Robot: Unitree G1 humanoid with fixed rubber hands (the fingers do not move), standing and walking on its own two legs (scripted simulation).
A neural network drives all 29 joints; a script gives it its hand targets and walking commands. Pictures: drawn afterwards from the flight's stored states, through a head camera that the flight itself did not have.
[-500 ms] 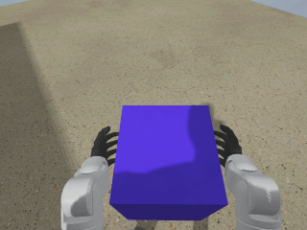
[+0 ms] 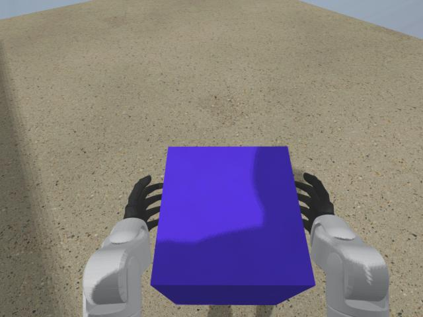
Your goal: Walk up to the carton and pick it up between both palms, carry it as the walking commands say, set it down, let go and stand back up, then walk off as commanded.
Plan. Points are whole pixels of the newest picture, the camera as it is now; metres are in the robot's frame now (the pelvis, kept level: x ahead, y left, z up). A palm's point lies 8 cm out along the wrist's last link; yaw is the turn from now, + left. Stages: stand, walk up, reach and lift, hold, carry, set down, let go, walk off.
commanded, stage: carry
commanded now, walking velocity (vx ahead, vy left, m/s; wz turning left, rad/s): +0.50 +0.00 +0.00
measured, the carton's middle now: (226, 232) +0.26 +0.00 +0.03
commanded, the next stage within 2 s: none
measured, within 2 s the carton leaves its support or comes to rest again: neither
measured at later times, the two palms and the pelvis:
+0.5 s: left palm (155, 98) +0.61 +0.17 +0.10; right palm (268, 94) +0.61 -0.12 +0.10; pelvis +0.36 +0.02 +0.00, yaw -1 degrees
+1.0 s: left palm (176, 41) +0.96 +0.14 +0.09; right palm (258, 38) +0.97 -0.15 +0.09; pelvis +0.72 +0.00 +0.00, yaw +1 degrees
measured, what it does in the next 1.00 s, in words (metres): walks ahead: left foot, then right foot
